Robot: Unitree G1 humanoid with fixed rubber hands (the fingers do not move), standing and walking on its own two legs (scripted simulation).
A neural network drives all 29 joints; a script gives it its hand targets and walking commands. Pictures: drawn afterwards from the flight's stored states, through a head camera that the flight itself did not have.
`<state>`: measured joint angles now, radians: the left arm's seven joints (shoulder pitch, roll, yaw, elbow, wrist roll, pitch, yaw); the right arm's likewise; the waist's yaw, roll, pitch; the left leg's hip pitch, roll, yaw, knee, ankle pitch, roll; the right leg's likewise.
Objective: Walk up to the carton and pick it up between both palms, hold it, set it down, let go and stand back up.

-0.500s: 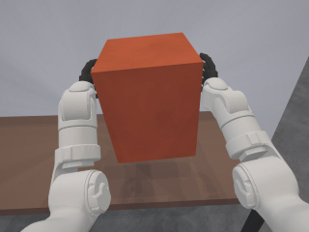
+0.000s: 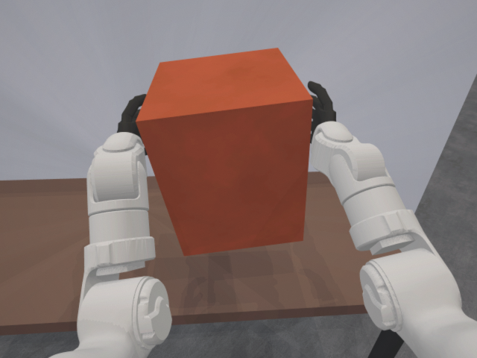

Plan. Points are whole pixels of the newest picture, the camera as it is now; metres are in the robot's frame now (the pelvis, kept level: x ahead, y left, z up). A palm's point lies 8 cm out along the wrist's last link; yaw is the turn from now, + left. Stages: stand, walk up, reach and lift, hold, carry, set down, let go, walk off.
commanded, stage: hold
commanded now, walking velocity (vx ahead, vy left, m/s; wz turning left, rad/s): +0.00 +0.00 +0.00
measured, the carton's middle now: (231, 151) +0.39 +0.00 +0.25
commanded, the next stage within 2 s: none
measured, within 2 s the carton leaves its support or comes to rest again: neither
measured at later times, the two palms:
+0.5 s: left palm (136, 138) +0.37 +0.14 +0.29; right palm (326, 127) +0.36 -0.15 +0.29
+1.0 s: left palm (132, 138) +0.37 +0.15 +0.29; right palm (322, 127) +0.37 -0.14 +0.29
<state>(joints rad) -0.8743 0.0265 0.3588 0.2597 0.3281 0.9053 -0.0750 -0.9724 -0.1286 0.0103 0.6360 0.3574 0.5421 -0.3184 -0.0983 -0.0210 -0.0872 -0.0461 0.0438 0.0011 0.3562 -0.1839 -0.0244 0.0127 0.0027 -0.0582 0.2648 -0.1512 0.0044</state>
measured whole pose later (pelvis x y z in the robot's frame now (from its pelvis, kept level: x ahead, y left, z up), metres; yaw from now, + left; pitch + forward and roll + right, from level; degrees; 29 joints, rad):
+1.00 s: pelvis +0.00 -0.01 +0.00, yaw +0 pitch -7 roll -1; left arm -0.92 0.04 0.38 0.34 0.33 0.90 -0.08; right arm -1.00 -0.12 0.01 0.69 0.34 0.56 -0.32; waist -0.10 -0.03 -0.11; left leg -0.04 0.05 -0.01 0.34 -0.18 -0.03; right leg 0.01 0.01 -0.07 0.27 -0.16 0.00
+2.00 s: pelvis +0.00 -0.01 +0.00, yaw +0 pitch -7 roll -1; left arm -0.95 0.05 0.38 0.39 0.33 0.88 -0.07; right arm -1.03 -0.12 -0.02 0.73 0.31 0.55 -0.30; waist -0.09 -0.03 -0.11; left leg -0.06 0.05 -0.01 0.34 -0.17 -0.03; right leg -0.01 0.01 -0.06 0.27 -0.15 0.00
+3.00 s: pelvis +0.01 +0.00 +0.00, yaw +0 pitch -6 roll -1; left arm -0.91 0.03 0.38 0.31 0.32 0.90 -0.06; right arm -1.00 -0.13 0.02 0.68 0.35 0.57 -0.31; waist -0.09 -0.03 -0.11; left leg -0.05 0.05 -0.01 0.36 -0.19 -0.03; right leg 0.01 0.01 -0.06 0.26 -0.16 0.00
